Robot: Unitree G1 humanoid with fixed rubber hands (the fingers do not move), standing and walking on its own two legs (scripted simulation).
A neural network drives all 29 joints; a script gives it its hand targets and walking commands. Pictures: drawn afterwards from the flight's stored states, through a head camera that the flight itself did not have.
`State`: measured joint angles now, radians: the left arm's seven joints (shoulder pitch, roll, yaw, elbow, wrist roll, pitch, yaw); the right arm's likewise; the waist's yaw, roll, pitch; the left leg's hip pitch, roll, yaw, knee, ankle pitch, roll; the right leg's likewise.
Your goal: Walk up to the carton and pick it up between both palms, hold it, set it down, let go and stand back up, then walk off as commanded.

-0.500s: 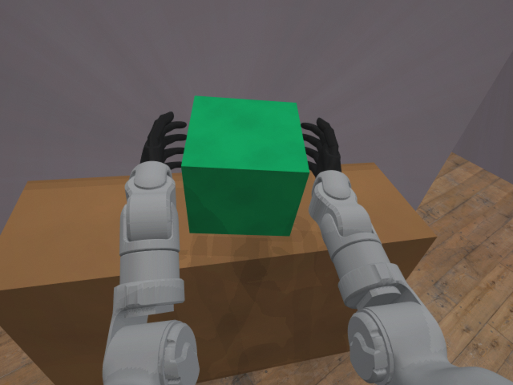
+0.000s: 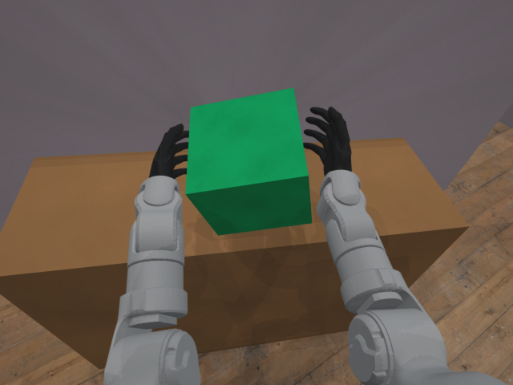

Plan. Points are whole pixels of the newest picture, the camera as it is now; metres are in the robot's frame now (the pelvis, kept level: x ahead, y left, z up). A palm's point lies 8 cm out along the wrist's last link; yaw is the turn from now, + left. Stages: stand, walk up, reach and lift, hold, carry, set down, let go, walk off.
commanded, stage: set down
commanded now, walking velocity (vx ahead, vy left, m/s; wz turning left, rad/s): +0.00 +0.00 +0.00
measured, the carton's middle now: (253, 166) +0.43 +0.01 +0.12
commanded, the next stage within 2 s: none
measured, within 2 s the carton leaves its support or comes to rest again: neither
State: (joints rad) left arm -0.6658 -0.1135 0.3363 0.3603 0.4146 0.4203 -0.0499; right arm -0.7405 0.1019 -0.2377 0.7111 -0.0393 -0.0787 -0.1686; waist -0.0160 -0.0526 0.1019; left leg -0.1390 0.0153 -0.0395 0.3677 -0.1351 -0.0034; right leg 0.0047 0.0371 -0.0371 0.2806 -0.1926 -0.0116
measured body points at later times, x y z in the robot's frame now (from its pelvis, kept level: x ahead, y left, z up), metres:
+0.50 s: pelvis +0.01 +0.00 +0.00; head +0.02 +0.02 +0.45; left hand +0.41 +0.15 +0.11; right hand +0.42 -0.11 +0.13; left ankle +0.05 +0.12 -0.75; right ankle -0.02 -0.10 -0.75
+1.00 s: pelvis +0.02 -0.01 +0.00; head +0.04 +0.01 +0.45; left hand +0.41 +0.14 +0.09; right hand +0.43 -0.12 +0.10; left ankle +0.05 +0.12 -0.75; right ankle -0.02 -0.10 -0.75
